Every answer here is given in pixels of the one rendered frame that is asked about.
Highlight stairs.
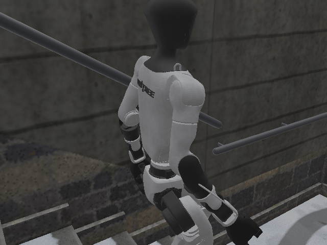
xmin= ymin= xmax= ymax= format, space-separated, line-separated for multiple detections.
xmin=0 ymin=220 xmax=174 ymax=245

